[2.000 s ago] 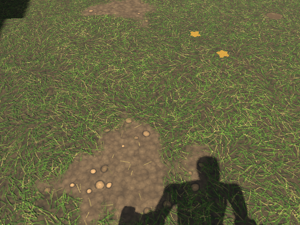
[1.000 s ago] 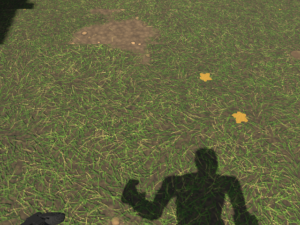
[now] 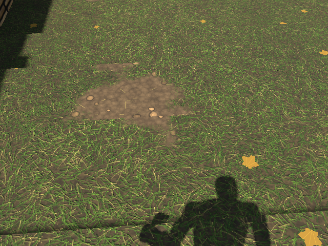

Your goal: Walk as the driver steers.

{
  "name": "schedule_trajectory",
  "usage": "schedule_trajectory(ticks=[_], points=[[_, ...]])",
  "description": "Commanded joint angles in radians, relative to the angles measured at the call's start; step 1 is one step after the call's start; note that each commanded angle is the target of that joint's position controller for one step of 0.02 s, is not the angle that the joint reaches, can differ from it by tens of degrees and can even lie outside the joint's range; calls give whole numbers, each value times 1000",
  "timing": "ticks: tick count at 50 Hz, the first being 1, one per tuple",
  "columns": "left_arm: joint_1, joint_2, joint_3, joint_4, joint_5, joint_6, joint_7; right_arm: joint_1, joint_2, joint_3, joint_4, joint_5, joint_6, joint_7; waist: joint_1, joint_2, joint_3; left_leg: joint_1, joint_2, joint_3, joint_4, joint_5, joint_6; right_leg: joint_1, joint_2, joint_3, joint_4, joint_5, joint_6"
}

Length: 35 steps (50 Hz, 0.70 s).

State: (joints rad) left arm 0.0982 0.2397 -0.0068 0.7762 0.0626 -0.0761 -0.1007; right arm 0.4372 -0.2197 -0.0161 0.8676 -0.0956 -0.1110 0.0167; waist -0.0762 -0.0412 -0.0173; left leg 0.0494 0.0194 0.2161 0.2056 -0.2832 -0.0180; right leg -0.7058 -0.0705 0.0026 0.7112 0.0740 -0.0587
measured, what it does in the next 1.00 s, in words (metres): walks ahead: right foot, then left foot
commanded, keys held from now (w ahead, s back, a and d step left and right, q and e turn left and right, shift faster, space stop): w+e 0.34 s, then w+q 0.66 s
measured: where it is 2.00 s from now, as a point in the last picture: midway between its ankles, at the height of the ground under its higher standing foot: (159, 144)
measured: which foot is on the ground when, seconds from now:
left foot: down 0.00-0.14, up 0.16-0.54, down 0.56-1.00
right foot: up 0.00-0.08, down 0.10-0.56, up 0.58-1.00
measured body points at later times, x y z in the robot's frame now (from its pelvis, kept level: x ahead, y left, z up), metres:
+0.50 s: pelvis +0.30 -0.06 -0.01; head +0.31 -0.05 +0.44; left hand +0.36 +0.19 -0.14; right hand +0.46 -0.30 -0.10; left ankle +0.47 +0.04 -0.71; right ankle +0.21 -0.14 -0.74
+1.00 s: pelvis +0.58 -0.09 -0.06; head +0.58 -0.08 +0.39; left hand +0.81 +0.08 -0.15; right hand +0.48 -0.29 -0.20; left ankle +0.46 +0.02 -0.74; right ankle +0.76 -0.27 -0.75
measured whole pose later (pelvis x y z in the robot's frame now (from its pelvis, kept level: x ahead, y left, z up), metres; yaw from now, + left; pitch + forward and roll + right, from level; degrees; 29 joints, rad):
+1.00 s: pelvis +0.58 -0.09 -0.06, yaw +0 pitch +3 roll +1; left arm 0.09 0.20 -0.07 0.70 0.11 -0.05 -0.06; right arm 0.61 -0.16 0.04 0.93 -0.08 -0.12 0.05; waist -0.16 -0.02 -0.07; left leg -0.23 -0.16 -0.15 0.88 -0.67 0.11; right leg -0.68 -0.09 0.07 0.65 0.32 0.03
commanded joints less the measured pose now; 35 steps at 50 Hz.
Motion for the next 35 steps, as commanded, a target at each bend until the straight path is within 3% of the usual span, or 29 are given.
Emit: schedule_trajectory(ticks=[1, 3, 4, 5, 6, 7, 8, 9, 10, 11, 12, 13, 14, 17, 19, 21, 22, 24, 25, 26, 27, 28, 29, 30, 31, 32, 33, 34, 35], points=[[-52, 71, 23, -69, 0, -5, 12, -46, -157, -34, -37, 8, -18, 1, 43, 103, 98, -36, 293, -47, -51, 358, 192, 43, 3, -3, -68, -18, -24], [-87, 85, 34, -88, -3, -10, 18, -8, -184, -42, -13, 12, -7, -7, 38, 115, 105, 41, 308, -32, 1, 484, 186, 80, 49, -45, -113, -101, -46], [-72, 106, 46, -93, -14, -17, 22, -16, -208, -48, -8, 14, -4, -10, 68, 119, 90, 48, 302, -5, 71, 638, 175, 158, 89, -76, -144, -115, -65], [-27, 142, 64, -88, -27, -28, 30, -19, -229, -52, -7, 11, -5, -10, 105, 119, 46, 15, 271, 35, 185, 798, 152, 303, 146, -113, -159, -114, -93], [106, 209, 97, -51, -33, -42, 49, 8, -208, -44, -5, -13, -11, -5, 142, 74, -56, -98, 215, 76, 402, 829, 97, 559, 177, -90, -109, -54, -140], [345, 242, 111, -7, -29, -32, 81, 137, -79, 4, -34, -44, -22, 5, 152, -95, -359, -460, 133, 40, 744, 480, -3, 1127, -7, 247, -54, 30, -335], [533, 236, 99, 52, -22, -14, 87, 62, -90, 11, -41, -22, -23, 51, 246, -71, -477, -675, -40, -97, 958, -268, -31, 1327, -190, 678, -293, -154, -418], [575, 245, 120, 108, -10, -34, 84, -174, -88, 8, -85, 33, -17, 64, 321, -10, -179, -929, -27, -260, 1065, -230, 17, 1220, -170, 646, -381, -303, -294], [494, 242, 123, 101, -31, -48, 81, -293, -116, 2, -115, 37, -25, 45, 307, -43, -6, -995, 29, -300, 1113, -184, 25, 999, -146, 560, -400, -363, -250], [417, 172, 94, 93, -38, -54, 75, -254, -149, -5, -123, 10, -25, 20, 233, -51, -56, -889, 56, -330, 1074, -148, 40, 851, -133, 522, -401, -288, -267], [346, 109, 70, 90, -39, -61, 65, -236, -126, 2, -120, -2, -24, 1, 165, -40, -25, -788, 83, -328, 1034, -109, 50, 676, -123, 467, -415, -212, -268], [261, 84, 52, 59, -34, -58, 57, -221, -91, 13, -119, -7, -14, -14, 98, -15, -25, -664, 101, -327, 990, -102, 50, 505, -110, 438, -459, -200, -264], [188, 70, 43, 31, -28, -58, 54, -212, -83, 17, -123, -3, 1, -22, 58, 6, -18, -616, 96, -318, 950, -130, 43, 412, -101, 426, -503, -253, -265], [98, 136, 56, -17, -11, -69, 43, -214, -79, 30, -124, 18, 32, -21, 40, 27, 22, -491, 73, -253, 703, -21, 3, 208, -33, 325, -549, -354, -222], [183, 169, 73, 14, -2, -67, 24, -281, -43, 52, -129, 20, 44, 1, 93, 18, 56, -468, 67, -217, 549, 148, -5, 198, -27, 272, -527, -285, -207], [296, 183, 82, 37, 3, -57, 8, -351, -75, 47, -142, 25, 37, 22, 152, 11, 49, -514, 48, -222, 460, 291, -8, 307, -61, 289, -471, -231, -215], [320, 181, 79, 37, 12, -48, 3, -371, -80, 46, -145, 22, 28, 30, 164, -5, 34, -500, 29, -196, 493, 299, -1, 322, -64, 276, -430, -200, -212], [330, 164, 72, 34, 9, -41, 12, -405, -129, 28, -149, 22, 10, 29, 165, -11, 40, -520, 18, -182, 466, 248, 27, 402, -96, 294, -388, -190, -196], [311, 159, 63, 11, 26, -40, 23, -363, -135, 22, -141, 4, -5, 26, 140, -26, 26, -420, -13, -132, 557, 256, 44, 362, -77, 269, -350, -146, -175], [259, 170, 61, -7, 22, -40, 34, -283, -155, 8, -116, 9, -16, 23, 87, -14, 27, -327, -35, -113, 542, 228, 63, 331, -68, 242, -288, -55, -151], [205, 192, 62, -36, 18, -44, 43, -167, -188, -11, -83, 27, -33, 18, 31, 8, 6, -167, -74, -86, 523, 207, 78, 284, -27, 195, -173, 82, -118], [206, 152, 53, -18, 9, -51, 36, -54, -237, -30, -55, 59, -42, 12, -19, 96, -61, -28, -9, -253, 340, 229, 152, 274, 48, 137, 80, 59, -49], [376, 34, 18, -10, 30, -55, 30, 84, -292, -39, -49, 57, -36, 6, 22, 259, -290, 282, 207, -574, 352, 654, 407, 160, 172, 84, 455, -512, 49], [407, 37, 16, -35, 15, -61, 32, 172, -271, -30, -26, 34, -32, 29, -6, 263, -294, 396, 341, -994, 193, 387, 542, -140, 222, 151, 684, -745, 73], [257, 111, 31, -61, 11, -50, 49, 108, -239, -42, -19, 29, -39, 30, -20, 131, -49, 244, 327, -1004, 145, 65, 457, -337, 149, 203, 767, -618, 68], [185, 133, 30, -71, 24, -37, 72, 13, -174, -22, -35, 35, -35, 28, -1, 33, -9, 98, 291, -921, 143, -6, 405, -327, 97, 192, 786, -509, 66], [205, 122, 20, -59, 46, -25, 86, -89, -104, 1, -56, 33, -30, 22, 45, -14, -44, -29, 250, -846, 125, 49, 401, -237, 45, 206, 707, -405, 76], [203, 83, -1, -61, 59, -13, 93, -149, -74, 13, -64, 30, -33, 20, 87, 24, -19, -159, 206, -768, 98, 111, 388, -156, 6, 202, 621, -356, 85], [187, 77, -5, -57, 60, -2, 93, -194, -63, 12, -71, 27, -32, 19, 103, 39, -5, -248, 162, -700, 79, 126, 373, -99, -10, 181, 554, -349, 97]])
